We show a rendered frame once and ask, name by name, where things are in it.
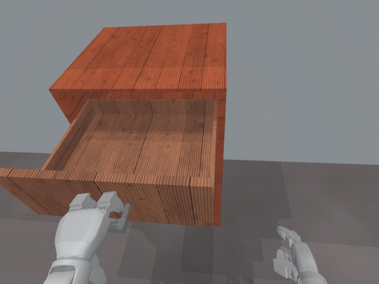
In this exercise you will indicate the drawer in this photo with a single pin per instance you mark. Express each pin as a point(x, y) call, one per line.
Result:
point(159, 155)

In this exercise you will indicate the robot right hand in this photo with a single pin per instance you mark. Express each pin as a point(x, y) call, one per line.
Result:
point(289, 263)

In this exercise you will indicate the robot left forearm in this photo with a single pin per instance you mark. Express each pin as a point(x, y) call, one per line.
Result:
point(69, 270)

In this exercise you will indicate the cabinet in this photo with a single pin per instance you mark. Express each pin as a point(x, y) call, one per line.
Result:
point(186, 61)

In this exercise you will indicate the robot left hand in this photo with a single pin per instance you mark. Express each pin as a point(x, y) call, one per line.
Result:
point(81, 231)

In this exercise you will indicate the handle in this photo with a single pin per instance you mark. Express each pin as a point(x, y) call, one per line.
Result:
point(119, 225)

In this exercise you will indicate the robot right forearm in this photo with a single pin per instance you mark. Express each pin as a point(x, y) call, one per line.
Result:
point(310, 277)

